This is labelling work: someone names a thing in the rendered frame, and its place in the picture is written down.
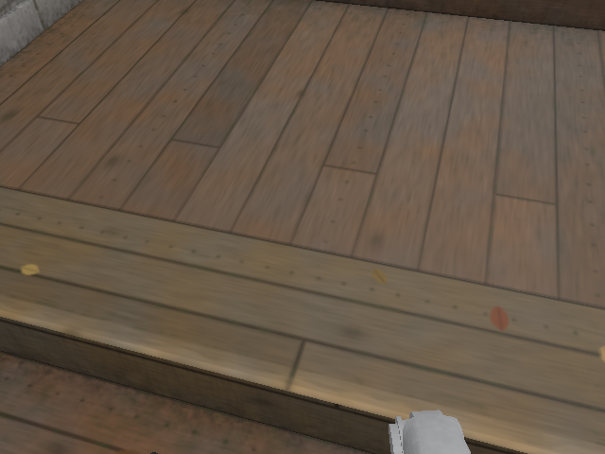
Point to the right robot thigh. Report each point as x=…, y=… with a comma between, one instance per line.
x=426, y=432

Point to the right robot shin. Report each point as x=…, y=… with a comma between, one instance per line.
x=456, y=420

